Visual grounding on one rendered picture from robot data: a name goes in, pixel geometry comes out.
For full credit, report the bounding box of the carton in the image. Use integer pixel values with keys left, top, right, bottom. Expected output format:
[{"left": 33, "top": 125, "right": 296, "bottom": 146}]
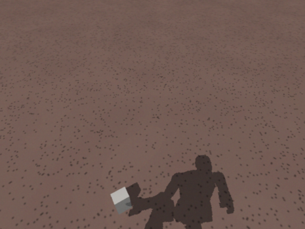
[{"left": 111, "top": 187, "right": 132, "bottom": 214}]

